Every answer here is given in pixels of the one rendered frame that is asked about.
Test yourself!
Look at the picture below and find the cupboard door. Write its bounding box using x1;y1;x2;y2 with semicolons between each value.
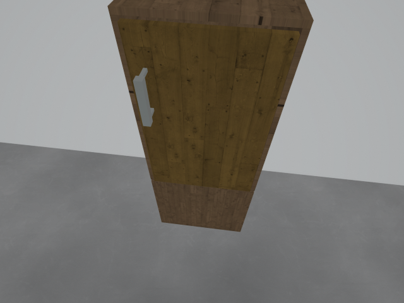
117;18;300;192

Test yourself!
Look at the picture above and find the handle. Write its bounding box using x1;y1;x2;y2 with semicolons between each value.
133;68;154;127

